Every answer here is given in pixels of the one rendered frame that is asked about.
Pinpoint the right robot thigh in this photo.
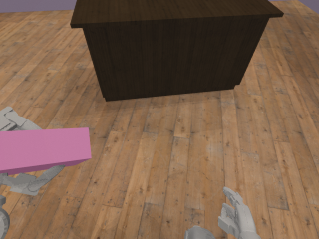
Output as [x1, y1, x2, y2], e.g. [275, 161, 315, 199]
[184, 226, 216, 239]

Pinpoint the robot left forearm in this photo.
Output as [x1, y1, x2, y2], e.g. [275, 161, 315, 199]
[0, 195, 10, 239]

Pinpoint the sponge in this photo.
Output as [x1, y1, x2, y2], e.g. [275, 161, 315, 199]
[0, 127, 92, 175]

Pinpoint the table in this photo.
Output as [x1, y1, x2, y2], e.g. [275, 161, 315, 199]
[70, 0, 284, 102]

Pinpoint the robot right hand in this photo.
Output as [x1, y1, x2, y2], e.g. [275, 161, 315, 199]
[218, 186, 257, 239]

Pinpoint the robot left hand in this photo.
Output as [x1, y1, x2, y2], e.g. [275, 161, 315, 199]
[0, 106, 66, 196]

